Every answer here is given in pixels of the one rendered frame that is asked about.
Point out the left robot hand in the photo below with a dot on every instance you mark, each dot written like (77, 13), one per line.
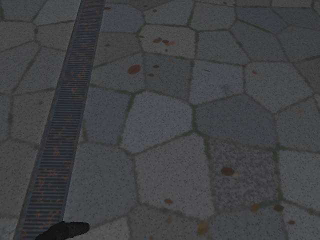
(64, 230)

